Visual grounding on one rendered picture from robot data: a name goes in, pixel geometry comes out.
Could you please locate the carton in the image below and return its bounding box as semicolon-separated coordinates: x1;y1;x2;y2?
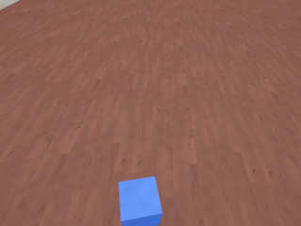
119;176;163;226

